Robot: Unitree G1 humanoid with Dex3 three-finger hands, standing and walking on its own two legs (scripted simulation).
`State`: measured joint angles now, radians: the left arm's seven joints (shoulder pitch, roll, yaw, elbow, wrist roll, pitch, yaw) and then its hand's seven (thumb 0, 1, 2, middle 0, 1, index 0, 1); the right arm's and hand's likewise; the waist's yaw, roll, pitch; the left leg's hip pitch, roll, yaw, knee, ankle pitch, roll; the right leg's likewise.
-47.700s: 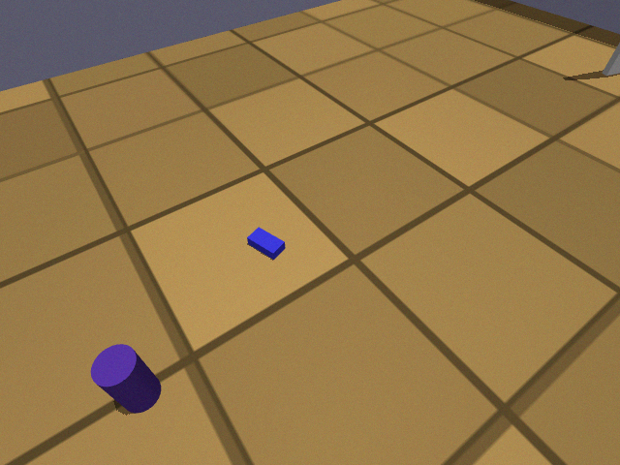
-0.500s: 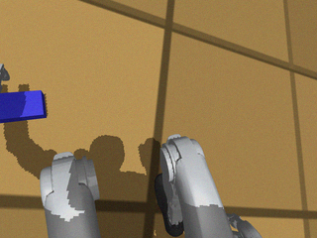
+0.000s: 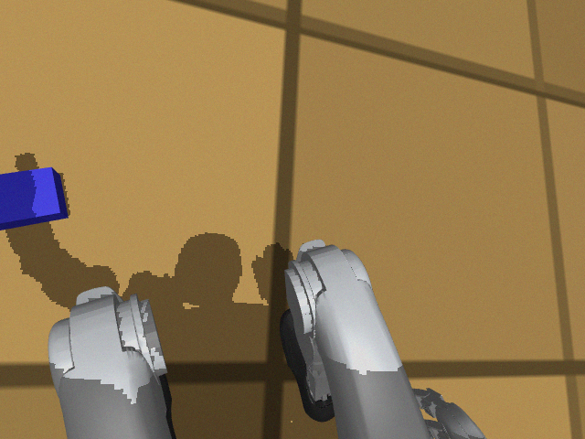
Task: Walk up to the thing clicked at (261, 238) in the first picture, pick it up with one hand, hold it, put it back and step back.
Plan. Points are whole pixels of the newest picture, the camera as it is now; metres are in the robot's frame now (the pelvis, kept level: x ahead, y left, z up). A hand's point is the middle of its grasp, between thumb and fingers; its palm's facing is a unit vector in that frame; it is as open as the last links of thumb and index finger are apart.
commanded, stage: close in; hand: left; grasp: from above
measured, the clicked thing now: (7, 201) +0.47 +0.33 -0.30
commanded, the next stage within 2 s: rest palm in 0.22 s
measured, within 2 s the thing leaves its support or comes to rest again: neither
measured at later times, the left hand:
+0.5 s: hand out of the picture +0.45 +0.32 -0.21, palm faces -0.49 -0.09 -0.87, open 13.9 cm
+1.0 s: hand (4, 202) +0.46 +0.32 -0.26, palm faces -0.48 -0.11 -0.87, open 14.2 cm
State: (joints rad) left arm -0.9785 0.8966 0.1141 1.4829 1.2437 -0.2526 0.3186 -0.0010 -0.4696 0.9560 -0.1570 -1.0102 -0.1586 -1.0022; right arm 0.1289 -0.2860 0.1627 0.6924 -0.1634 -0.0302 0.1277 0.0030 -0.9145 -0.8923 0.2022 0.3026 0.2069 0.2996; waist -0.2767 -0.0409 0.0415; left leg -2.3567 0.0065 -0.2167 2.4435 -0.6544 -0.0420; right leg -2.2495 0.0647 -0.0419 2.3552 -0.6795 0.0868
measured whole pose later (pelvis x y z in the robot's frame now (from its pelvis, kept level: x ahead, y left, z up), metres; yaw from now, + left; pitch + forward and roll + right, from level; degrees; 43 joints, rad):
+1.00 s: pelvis +0.01 +0.01 -0.02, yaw -5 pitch +29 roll -14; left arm -1.00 1.01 0.16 1.68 1.33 -0.27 0.56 0.00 -0.53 1.00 -0.09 -1.00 -0.08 -1.00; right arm 0.08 -0.30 0.27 0.68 -0.27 -0.14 0.20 0.00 -0.91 -0.90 0.20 0.30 0.21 0.30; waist -0.36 -0.12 0.12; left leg -2.37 0.01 -0.28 2.56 -0.73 -0.03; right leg -2.24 0.08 -0.09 2.40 -0.72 0.08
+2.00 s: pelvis +0.01 +0.02 -0.02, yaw -6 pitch +27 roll -15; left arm -0.98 1.05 0.12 1.69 1.29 -0.31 0.57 0.00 -0.51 0.98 -0.09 -1.01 -0.08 -1.01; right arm 0.04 -0.32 0.32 0.68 -0.30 -0.19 0.23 0.00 -0.91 -0.90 0.20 0.30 0.21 0.30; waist -0.35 -0.16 0.18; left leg -2.35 0.02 -0.32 2.59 -0.74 -0.04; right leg -2.21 0.08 -0.12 2.41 -0.71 0.09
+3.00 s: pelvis +0.00 +0.02 -0.03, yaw -6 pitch +26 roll -15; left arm -1.00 1.05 0.10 1.70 1.33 -0.31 0.62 0.00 0.03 0.63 -0.44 -0.80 -0.46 -0.75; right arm 0.01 -0.33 0.33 0.67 -0.31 -0.19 0.23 0.00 -0.90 -0.89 0.20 0.30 0.21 0.30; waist -0.34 -0.17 0.17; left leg -2.36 0.02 -0.32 2.60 -0.72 -0.03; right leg -2.22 0.08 -0.12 2.41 -0.69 0.08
